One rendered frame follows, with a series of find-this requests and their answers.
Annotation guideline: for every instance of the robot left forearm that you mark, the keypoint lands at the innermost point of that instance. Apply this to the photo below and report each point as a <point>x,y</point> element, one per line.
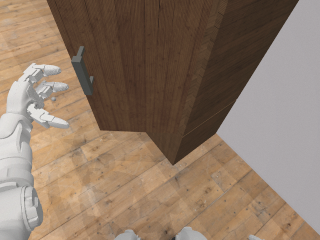
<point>15,152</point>

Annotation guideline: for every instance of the cupboard door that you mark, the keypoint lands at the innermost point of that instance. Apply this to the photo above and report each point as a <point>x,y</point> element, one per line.
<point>141,53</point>

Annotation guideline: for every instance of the robot left hand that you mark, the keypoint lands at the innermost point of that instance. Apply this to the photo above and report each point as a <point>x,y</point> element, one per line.
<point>22,95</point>

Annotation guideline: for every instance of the left robot upper arm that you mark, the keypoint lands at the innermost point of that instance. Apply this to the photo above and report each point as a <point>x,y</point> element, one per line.
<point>20,212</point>

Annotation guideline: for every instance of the right robot shin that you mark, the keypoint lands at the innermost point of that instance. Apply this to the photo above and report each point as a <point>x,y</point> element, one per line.
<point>186,228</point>

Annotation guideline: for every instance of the handle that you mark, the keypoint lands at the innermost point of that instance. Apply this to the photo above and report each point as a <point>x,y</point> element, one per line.
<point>78,64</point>

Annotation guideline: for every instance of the robot right thigh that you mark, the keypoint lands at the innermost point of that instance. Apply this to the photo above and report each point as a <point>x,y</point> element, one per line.
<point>190,235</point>

